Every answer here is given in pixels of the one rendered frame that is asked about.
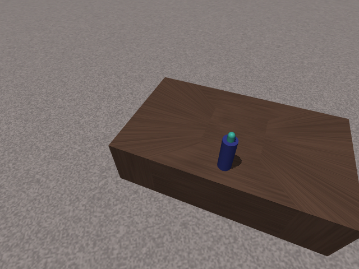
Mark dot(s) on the bottle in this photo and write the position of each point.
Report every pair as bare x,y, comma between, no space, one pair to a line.
227,151

